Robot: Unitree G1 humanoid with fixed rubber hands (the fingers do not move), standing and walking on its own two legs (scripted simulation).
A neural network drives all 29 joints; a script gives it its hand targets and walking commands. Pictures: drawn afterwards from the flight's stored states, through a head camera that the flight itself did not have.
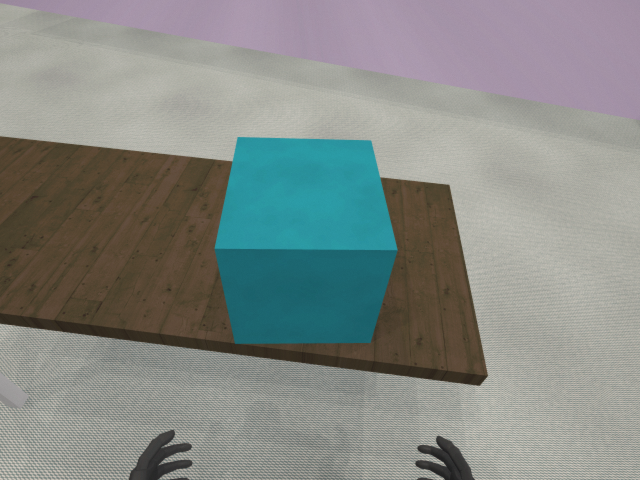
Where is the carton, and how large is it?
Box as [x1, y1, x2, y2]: [215, 137, 397, 343]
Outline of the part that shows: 238,137 215,244 217,262 235,343 370,342 397,250 371,141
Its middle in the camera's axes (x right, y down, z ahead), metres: -0.03 -0.01 +0.68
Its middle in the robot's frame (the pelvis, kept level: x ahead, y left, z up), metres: +0.52 +0.03 -0.01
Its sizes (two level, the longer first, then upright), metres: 0.268 0.237 0.242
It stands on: a table, 0.64 m high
